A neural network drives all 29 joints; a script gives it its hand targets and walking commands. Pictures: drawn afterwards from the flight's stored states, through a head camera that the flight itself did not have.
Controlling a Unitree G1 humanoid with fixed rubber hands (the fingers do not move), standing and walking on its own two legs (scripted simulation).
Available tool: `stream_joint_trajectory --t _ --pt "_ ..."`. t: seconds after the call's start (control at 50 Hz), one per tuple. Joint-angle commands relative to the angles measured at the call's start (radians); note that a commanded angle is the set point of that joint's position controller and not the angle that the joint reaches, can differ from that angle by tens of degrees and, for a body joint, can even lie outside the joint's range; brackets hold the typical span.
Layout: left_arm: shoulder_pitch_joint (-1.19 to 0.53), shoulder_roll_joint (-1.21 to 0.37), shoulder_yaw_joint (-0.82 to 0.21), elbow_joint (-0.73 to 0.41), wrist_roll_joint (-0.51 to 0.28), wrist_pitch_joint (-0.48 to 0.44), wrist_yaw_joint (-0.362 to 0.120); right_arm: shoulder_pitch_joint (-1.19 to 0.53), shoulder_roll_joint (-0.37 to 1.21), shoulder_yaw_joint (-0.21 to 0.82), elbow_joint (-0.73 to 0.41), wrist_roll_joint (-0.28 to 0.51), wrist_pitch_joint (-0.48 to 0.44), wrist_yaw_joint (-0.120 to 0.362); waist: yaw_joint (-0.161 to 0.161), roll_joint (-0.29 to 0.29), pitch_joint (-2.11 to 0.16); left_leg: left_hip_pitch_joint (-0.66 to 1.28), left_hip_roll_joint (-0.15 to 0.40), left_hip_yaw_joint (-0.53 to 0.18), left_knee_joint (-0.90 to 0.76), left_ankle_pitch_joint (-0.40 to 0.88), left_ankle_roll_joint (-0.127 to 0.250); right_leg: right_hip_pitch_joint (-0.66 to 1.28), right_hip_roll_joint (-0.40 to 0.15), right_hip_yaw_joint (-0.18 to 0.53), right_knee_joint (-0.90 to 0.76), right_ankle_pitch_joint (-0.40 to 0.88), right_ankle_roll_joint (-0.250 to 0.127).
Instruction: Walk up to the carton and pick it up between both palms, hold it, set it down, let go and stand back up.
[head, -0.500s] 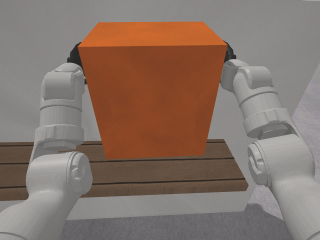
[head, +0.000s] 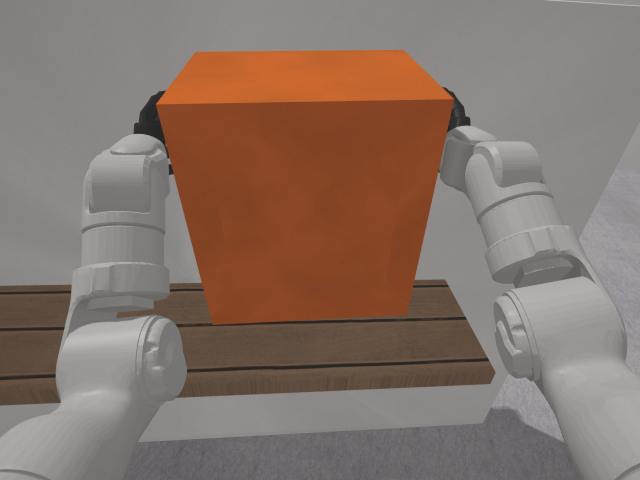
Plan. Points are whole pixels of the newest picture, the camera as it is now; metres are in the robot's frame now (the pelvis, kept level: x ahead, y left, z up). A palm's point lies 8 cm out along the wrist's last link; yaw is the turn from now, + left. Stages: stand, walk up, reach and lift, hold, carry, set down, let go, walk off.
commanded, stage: hold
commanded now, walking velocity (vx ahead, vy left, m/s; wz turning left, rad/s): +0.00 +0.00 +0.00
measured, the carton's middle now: (306, 189) +0.37 -0.01 +0.25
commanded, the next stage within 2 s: none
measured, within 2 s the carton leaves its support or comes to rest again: neither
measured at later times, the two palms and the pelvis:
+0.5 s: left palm (148, 149) +0.37 +0.17 +0.31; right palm (451, 143) +0.36 -0.17 +0.32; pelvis +0.00 +0.00 +0.00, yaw +0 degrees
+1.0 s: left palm (159, 149) +0.37 +0.16 +0.30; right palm (457, 149) +0.36 -0.18 +0.31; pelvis +0.00 +0.00 +0.00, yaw +0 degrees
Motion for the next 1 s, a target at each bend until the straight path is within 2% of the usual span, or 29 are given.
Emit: stream_joint_trajectory --t 0.0,0.32,0.7,0.72,0.78,0.88,0.98 --pt "-0.727 -0.562 -0.331 -0.187 -0.213 -0.079 -0.152 -0.714 0.645 0.141 -0.366 0.177 -0.031 0.154 0.001 0.033 -0.278 0.062 -0.02 0.02 -0.023 0.235 -0.025 0.118 -0.001 0.005 0.012 0.231 0.03" --pt "-0.745 -0.562 -0.323 -0.138 -0.21 -0.081 -0.161 -0.728 0.644 0.119 -0.324 0.152 -0.027 0.154 -0.001 0.037 -0.257 0.033 -0.018 0.024 -0.041 0.154 -0.021 0.091 -0.007 0.011 0.001 0.155 0.025" --pt "-0.746 -0.56 -0.319 -0.143 -0.212 -0.085 -0.162 -0.729 0.64 0.12 -0.328 0.161 -0.031 0.156 -0.002 0.038 -0.27 0.043 -0.019 0.021 -0.033 0.188 -0.023 0.102 -0.006 0.01 0.005 0.188 0.025" --pt "-0.755 -0.551 -0.289 -0.075 -0.194 -0.078 -0.164 -0.711 0.6 0.083 -0.27 0.138 -0.022 0.157 -0.011 0.065 -0.201 0.018 -0.024 0.022 -0.048 0.168 -0.03 0.094 0.002 0.017 0.0 0.139 0.021" --pt "-0.769 -0.569 -0.31 -0.099 -0.208 -0.085 -0.168 -0.727 0.607 0.087 -0.298 0.139 -0.029 0.162 -0.014 0.073 -0.242 0.009 -0.021 0.019 -0.045 0.18 -0.035 0.121 0.008 0.017 0.009 0.145 0.017" --pt "-0.775 -0.568 -0.308 -0.115 -0.219 -0.097 -0.158 -0.754 0.625 0.114 -0.344 0.163 -0.03 0.157 -0.005 0.047 -0.302 0.031 -0.028 0.018 -0.024 0.239 -0.032 0.139 0.01 0.02 0.02 0.211 0.027" --pt "-0.759 -0.55 -0.286 -0.104 -0.208 -0.093 -0.158 -0.749 0.633 0.127 -0.346 0.167 -0.025 0.153 0.008 0.01 -0.296 0.035 -0.031 0.021 -0.025 0.229 -0.023 0.136 0.005 0.022 0.016 0.209 0.034"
